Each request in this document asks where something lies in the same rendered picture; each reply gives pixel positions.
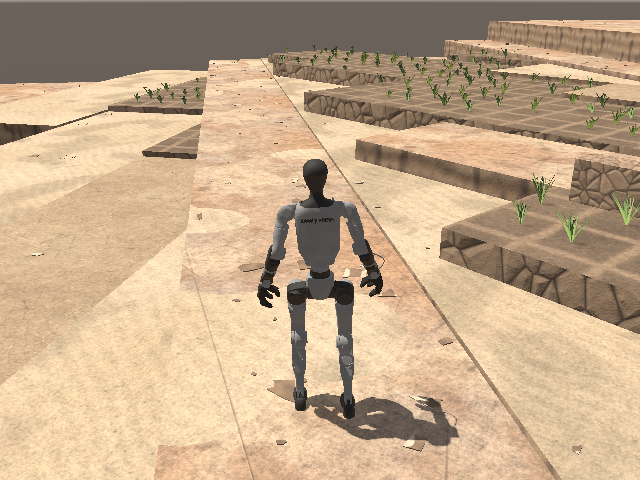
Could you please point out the right robot upper arm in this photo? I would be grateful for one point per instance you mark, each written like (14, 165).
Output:
(348, 210)

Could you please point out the robot right forearm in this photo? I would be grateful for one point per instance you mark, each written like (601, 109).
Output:
(369, 263)

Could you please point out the left robot foot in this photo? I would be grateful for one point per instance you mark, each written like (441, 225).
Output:
(300, 403)

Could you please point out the left robot upper arm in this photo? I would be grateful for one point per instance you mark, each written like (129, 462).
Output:
(285, 214)

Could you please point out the robot left thigh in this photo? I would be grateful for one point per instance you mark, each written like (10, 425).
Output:
(296, 299)

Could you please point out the robot left forearm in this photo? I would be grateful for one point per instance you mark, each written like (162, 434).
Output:
(269, 270)

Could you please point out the left robot hand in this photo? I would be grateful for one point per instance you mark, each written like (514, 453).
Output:
(262, 293)

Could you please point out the right robot hand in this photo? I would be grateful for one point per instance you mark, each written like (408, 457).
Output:
(370, 282)

